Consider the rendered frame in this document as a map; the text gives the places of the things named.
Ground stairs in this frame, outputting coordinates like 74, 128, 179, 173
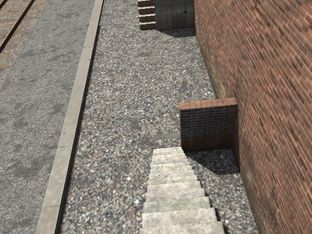
139, 147, 225, 234
137, 0, 156, 30

